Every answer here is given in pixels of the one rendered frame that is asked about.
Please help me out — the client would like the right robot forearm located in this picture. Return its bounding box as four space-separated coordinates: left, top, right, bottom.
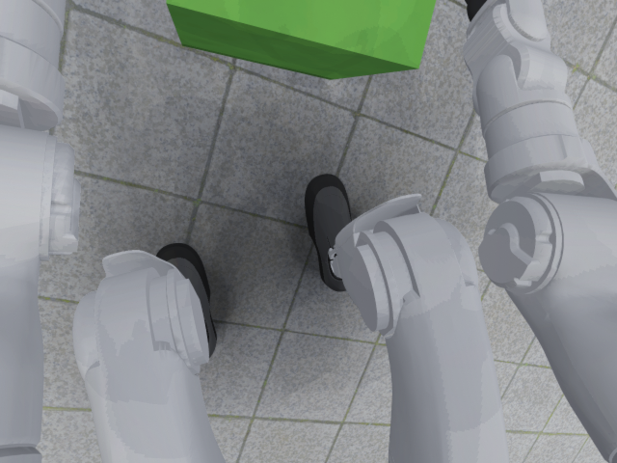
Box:
463 0 617 204

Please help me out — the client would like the left robot upper arm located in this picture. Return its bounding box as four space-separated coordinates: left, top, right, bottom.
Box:
0 124 81 463

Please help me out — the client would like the robot left shin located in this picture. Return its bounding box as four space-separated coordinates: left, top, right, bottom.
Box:
72 250 185 381

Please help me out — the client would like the left robot forearm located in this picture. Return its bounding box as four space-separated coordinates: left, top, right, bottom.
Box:
0 0 66 131

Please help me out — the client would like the robot right hand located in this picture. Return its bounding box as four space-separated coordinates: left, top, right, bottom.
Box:
465 0 487 21

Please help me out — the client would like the right robot upper arm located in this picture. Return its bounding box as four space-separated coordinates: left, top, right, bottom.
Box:
478 192 617 463

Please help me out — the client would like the carton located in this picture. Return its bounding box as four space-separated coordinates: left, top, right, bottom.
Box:
166 0 436 80

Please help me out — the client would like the robot shin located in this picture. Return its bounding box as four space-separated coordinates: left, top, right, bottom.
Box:
72 250 185 381
328 194 478 306

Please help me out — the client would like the robot right shin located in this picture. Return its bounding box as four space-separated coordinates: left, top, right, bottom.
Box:
328 194 478 306

